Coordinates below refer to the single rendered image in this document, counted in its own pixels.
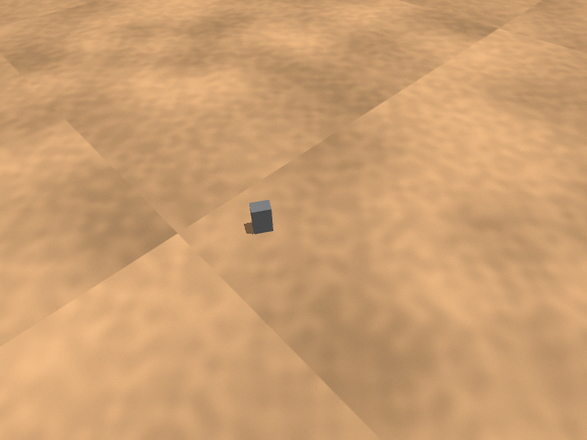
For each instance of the carton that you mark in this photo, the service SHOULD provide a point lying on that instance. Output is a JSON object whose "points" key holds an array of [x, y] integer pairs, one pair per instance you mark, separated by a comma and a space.
{"points": [[261, 216]]}

